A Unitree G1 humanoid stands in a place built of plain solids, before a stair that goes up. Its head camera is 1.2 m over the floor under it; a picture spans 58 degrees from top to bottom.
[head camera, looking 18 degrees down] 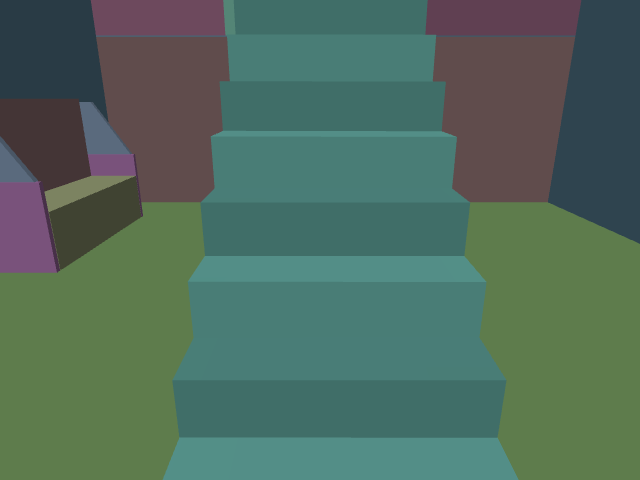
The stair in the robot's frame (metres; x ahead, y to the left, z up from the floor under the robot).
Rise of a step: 0.18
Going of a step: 0.19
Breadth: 0.82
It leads straight ahead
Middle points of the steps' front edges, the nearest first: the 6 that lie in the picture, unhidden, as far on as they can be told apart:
0.91 -0.05 0.54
1.10 -0.05 0.72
1.29 -0.05 0.90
1.48 -0.05 1.08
1.68 -0.05 1.26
1.87 -0.05 1.44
